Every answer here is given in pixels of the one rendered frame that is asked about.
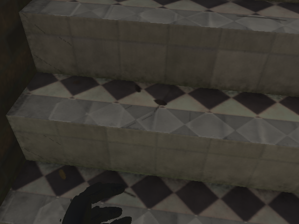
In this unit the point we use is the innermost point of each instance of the left robot hand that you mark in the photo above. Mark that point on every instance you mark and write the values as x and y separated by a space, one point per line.
80 209

